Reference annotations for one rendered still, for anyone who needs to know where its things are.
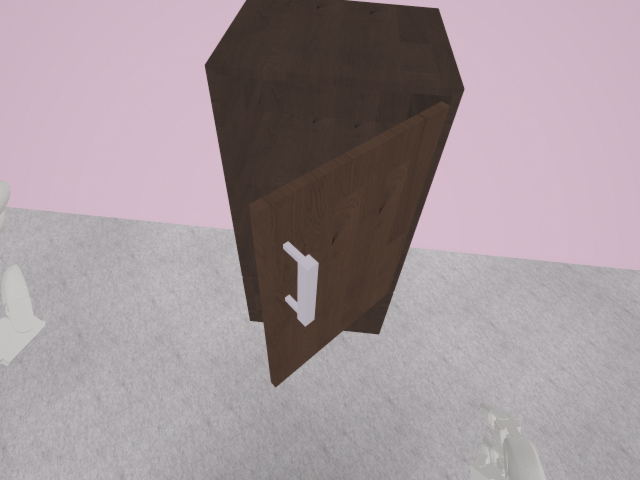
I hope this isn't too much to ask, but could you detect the robot right hand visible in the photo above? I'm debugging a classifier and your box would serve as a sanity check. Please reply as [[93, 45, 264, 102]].
[[469, 402, 546, 480]]

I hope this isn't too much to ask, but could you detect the robot left hand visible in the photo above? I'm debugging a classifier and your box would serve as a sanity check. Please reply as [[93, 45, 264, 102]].
[[0, 181, 45, 366]]

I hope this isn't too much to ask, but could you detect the cupboard door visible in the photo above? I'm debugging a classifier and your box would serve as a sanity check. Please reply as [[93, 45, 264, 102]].
[[249, 101, 450, 388]]

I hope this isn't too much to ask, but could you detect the handle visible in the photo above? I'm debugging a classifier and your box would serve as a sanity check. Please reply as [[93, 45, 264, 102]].
[[283, 241, 319, 327]]

